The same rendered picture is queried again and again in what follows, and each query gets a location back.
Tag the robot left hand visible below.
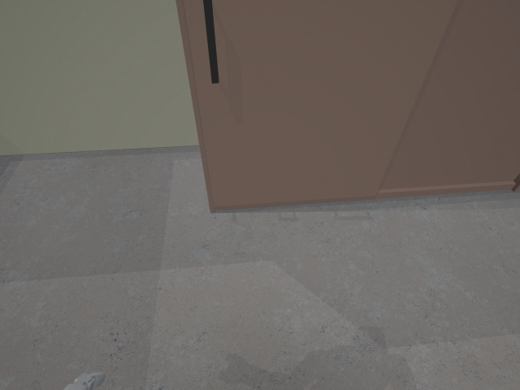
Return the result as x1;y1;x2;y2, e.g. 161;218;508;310
63;372;106;390

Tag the wardrobe door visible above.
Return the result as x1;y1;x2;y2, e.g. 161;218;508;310
184;0;458;206
378;0;520;189

